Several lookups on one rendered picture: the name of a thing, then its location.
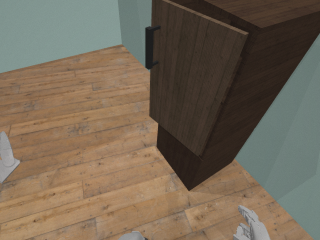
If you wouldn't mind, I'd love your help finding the cupboard door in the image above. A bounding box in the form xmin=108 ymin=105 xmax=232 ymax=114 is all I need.
xmin=149 ymin=0 xmax=249 ymax=156

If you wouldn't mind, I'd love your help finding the handle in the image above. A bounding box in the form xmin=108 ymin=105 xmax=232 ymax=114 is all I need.
xmin=145 ymin=25 xmax=161 ymax=70

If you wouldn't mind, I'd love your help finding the left robot hand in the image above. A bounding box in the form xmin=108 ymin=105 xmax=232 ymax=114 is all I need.
xmin=0 ymin=131 xmax=20 ymax=184

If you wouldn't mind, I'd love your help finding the right robot hand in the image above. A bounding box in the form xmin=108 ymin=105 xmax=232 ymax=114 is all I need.
xmin=233 ymin=205 xmax=271 ymax=240

